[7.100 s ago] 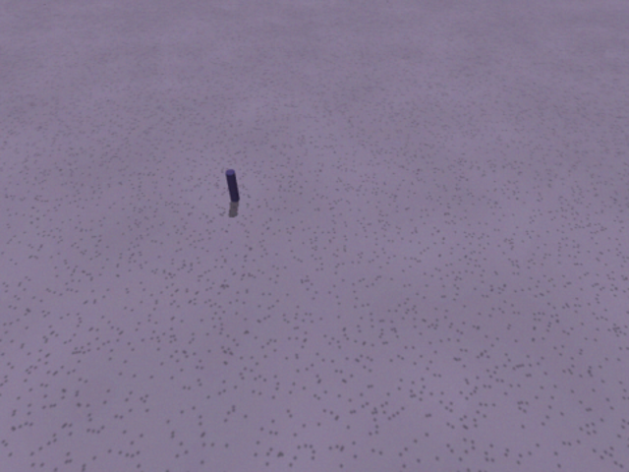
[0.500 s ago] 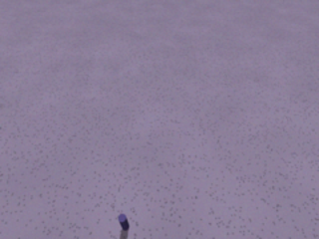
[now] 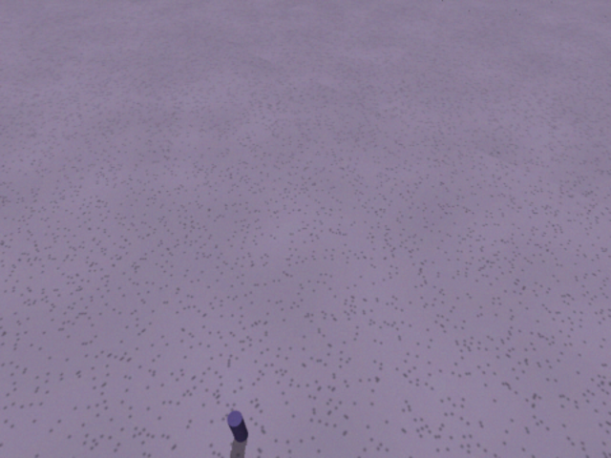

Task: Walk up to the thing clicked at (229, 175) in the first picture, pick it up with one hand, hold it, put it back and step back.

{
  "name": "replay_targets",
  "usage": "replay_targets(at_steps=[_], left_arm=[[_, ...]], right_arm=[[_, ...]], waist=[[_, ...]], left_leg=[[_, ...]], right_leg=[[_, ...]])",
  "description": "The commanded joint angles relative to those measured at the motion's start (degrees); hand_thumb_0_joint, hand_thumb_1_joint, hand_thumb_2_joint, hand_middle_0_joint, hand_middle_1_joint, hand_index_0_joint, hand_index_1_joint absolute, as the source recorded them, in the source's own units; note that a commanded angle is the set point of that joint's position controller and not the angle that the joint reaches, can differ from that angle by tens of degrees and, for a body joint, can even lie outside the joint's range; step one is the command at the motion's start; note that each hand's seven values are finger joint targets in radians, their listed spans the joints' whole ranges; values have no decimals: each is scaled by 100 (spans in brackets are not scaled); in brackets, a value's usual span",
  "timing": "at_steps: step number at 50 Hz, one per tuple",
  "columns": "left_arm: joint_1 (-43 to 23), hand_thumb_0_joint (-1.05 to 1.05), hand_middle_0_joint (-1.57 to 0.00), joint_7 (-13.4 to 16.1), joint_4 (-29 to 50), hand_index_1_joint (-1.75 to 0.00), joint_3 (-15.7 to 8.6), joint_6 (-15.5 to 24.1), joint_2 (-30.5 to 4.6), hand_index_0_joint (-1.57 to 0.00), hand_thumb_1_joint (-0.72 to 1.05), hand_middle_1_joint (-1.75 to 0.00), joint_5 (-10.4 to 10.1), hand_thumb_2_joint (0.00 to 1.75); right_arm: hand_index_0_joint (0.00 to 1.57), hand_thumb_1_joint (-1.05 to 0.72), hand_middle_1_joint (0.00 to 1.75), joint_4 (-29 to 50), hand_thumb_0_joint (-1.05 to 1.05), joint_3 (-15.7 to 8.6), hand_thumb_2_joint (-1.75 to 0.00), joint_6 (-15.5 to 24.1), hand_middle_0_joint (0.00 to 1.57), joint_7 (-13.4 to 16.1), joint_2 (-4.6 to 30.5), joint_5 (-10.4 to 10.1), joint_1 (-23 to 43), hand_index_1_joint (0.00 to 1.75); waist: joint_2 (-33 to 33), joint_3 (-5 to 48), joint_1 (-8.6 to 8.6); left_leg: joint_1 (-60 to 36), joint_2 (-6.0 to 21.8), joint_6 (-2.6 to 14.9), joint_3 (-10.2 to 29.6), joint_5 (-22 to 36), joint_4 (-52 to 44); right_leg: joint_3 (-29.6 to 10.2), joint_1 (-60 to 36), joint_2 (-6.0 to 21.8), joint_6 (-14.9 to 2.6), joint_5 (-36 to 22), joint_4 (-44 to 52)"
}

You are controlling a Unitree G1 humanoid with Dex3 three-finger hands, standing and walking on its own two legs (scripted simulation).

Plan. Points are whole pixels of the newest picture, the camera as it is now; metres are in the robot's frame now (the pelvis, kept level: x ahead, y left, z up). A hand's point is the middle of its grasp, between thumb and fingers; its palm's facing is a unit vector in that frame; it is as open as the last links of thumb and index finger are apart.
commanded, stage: stand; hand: left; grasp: from the side
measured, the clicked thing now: (238, 427) +0.37 +0.18 -0.70
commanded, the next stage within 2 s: go down in 0.74 s
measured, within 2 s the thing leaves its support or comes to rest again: neither
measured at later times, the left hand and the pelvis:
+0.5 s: hand out of the picture +0.07 +0.25 -0.16, palm faces -0.02 -0.94 -0.34, open 7.4 cm; pelvis +0.01 +0.00 +0.00, yaw +0 degrees
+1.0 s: hand out of the picture +0.13 +0.25 -0.16, palm faces +0.07 -0.95 -0.32, open 9.0 cm; pelvis -0.01 +0.00 -0.01, yaw +1 degrees
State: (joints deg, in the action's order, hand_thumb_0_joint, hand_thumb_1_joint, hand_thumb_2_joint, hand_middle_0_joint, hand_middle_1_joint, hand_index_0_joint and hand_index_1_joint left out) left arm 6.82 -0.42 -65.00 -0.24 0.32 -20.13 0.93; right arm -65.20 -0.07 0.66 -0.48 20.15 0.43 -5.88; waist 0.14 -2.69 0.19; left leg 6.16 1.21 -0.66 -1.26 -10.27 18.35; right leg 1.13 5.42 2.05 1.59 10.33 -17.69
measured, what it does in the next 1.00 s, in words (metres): stands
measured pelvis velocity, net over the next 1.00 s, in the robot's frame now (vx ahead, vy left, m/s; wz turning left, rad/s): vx -0.01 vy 0.00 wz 0.01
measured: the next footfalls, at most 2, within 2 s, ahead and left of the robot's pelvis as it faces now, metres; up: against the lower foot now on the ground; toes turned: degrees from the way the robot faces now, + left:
none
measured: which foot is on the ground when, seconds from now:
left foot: down 0.00-1.00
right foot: down 0.00-1.00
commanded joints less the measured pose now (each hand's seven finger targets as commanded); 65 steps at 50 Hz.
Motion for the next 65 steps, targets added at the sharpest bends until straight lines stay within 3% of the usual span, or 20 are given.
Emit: replay_targets(at_steps=[1,19,31,41,42,43,44,45,46,47,48,50,52,53,55,57,62,64,65], left_arm=[[-216,0,-20,92,351,-30,-209,136,-1219,-20,90,-30,-41,90],[-191,0,-20,95,356,-30,-223,121,-1217,-20,90,-30,-22,90],[-171,0,-20,96,385,-30,-233,128,-1207,-20,90,-30,-19,90],[-190,0,-20,102,375,-30,-231,124,-1237,-20,90,-30,-26,90],[-163,0,-28,99,390,-22,-221,122,-1199,-28,82,-22,-10,82],[-2173,0,-20,181,2401,-14,-228,658,-257,-20,74,-14,-335,74],[-2973,0,-12,227,2088,-6,-372,621,-570,-12,66,-6,-326,66],[-1798,0,-4,258,827,-3,-643,359,-908,-4,58,-3,-228,58],[-1421,0,-2,192,539,-5,-795,267,-1018,-2,50,-6,-182,50],[-1620,0,-1,141,716,-5,-889,262,-1225,-2,42,-7,-72,42],[-1875,0,-1,99,1042,-6,-1139,329,-1605,-2,34,-7,6,34],[-854,0,-2,-73,468,-7,-1280,183,-1395,-3,21,-8,228,22],[-385,0,-3,-177,740,-7,-1506,89,-1394,-4,11,-8,314,18],[-445,0,-4,-187,952,-7,-1584,44,-1413,-5,4,-9,310,16],[-543,0,-4,-246,971,-7,-1443,-140,-1118,-5,-5,-8,301,14],[-723,0,-5,-302,1292,-6,-1537,-221,-1247,-5,-18,-7,300,11],[-164,0,-6,-504,2022,-8,-1741,-261,-1222,-6,-39,-9,221,7],[-573,0,-6,-558,3023,-9,-1741,-183,-1301,-7,-44,-9,163,6],[-418,0,-6,-563,3060,-8,-1743,-208,-1235,-7,-48,-9,142,5]], right_arm=[[20,-90,30,348,0,-208,-90,94,20,82,1218,7,188,30],[20,-90,30,409,0,-217,-90,101,20,87,1223,-1,232,30],[20,-90,30,414,0,-218,-90,99,20,98,1240,5,201,30],[20,-90,30,422,0,-217,-90,90,20,98,1206,3,206,30],[20,-94,30,425,0,-219,-91,91,21,102,1229,9,184,30],[20,-99,30,2022,0,13,-92,364,20,210,261,-372,26,30],[20,-100,30,1714,0,-27,-93,351,20,266,453,-365,-271,30],[20,-101,30,1603,0,-89,-93,284,20,291,604,-352,-468,30],[20,-99,30,1781,0,-171,-92,236,20,278,604,-355,-495,30],[20,-99,30,1905,0,-251,-93,232,20,304,627,-300,-596,30],[20,-97,30,2006,0,-346,-92,264,20,340,618,-273,-708,30],[20,-96,30,2148,0,-451,-91,288,20,278,549,-159,-931,30],[20,-95,30,2421,0,-514,-91,294,20,229,507,-142,-919,30],[20,-93,30,2579,0,-528,-91,304,20,224,492,-143,-887,30],[20,-92,30,2779,0,-475,-90,294,20,199,416,-158,-754,30],[20,-92,30,2987,0,-495,-90,344,20,175,418,-169,-626,30],[20,-90,30,3484,0,-557,-90,501,20,165,417,-184,-635,30],[20,-89,30,3551,0,-573,-89,582,20,205,358,-179,-725,30],[20,-88,30,3578,0,-568,-89,624,20,227,343,-177,-718,30]], waist=[[-27,419,-4],[-44,394,-10],[16,472,-22],[-71,379,-13],[-14,412,-19],[86,-27,678],[4,152,510],[-181,45,419],[-343,77,213],[-317,496,193],[-116,1025,119],[-55,1499,51],[201,1870,-203],[341,1929,-214],[275,1603,-87],[218,1494,-66],[131,1731,-20],[352,2000,42],[372,1992,73]], left_leg=[[-75,686,166,479,1008,-205],[-113,693,154,522,946,-240],[-148,678,165,474,1164,-168],[-120,689,159,494,1070,-207],[-86,678,164,482,1016,-216],[534,-100,108,-172,213,121],[536,-115,110,-153,-38,225],[804,-142,123,-144,-168,350],[1024,-106,119,-146,-15,561],[1044,-123,130,-135,152,763],[990,-122,120,-120,302,929],[1323,-172,99,-83,698,1383],[1433,-210,60,-94,924,1602],[1445,-207,28,-81,951,1645],[1852,-181,28,-44,757,1837],[2249,-130,39,-1,412,2115],[2809,-68,81,63,-173,2680],[2804,-38,71,90,-268,2867],[2895,-29,63,124,-325,2951]], right_leg=[[-426,-66,654,-220,-912,264],[-379,-26,625,-212,-747,258],[-401,-125,661,-225,-1105,246],[-380,-71,639,-215,-897,274],[-384,-102,646,-218,-927,289],[63,1266,-188,-176,-538,-162],[106,1050,-176,-174,-251,-219],[158,1143,-217,-220,-27,-280],[214,1198,-231,-213,-40,-457],[177,1236,-225,-220,-175,-637],[128,1100,-183,-207,-389,-854],[102,1144,-164,-222,-782,-1316],[68,1068,-160,-266,-922,-1592],[81,1119,-179,-276,-876,-1668],[107,1547,-200,-285,-631,-1791],[128,1941,-214,-286,-231,-2026],[145,2686,-232,-280,344,-2667],[132,2933,-237,-272,423,-2896],[150,3076,-238,-266,493,-3006]])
